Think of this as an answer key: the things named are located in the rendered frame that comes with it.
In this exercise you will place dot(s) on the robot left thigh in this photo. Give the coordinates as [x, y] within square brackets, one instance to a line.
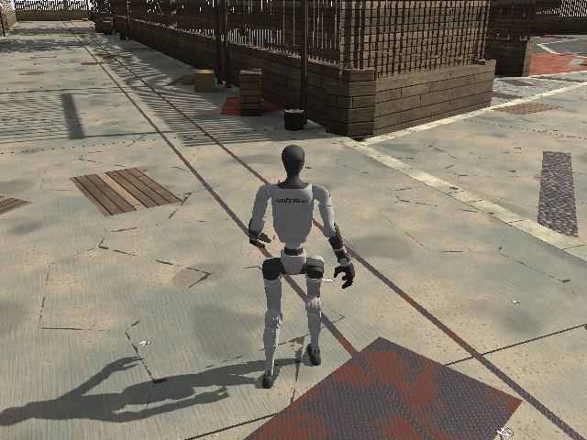
[271, 270]

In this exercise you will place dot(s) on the robot left forearm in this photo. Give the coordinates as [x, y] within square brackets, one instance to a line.
[253, 234]

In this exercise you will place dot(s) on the robot right foot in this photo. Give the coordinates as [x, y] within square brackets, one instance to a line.
[314, 358]

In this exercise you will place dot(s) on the right robot hand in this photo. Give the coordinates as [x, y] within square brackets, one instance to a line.
[350, 274]

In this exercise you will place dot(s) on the robot left upper arm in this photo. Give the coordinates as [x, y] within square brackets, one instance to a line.
[260, 205]

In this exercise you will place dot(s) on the left robot hand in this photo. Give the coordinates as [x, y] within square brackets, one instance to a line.
[262, 237]

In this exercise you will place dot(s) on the robot right upper arm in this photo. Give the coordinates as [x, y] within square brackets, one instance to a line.
[326, 210]

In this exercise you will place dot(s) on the robot right forearm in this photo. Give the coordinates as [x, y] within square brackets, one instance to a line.
[339, 248]

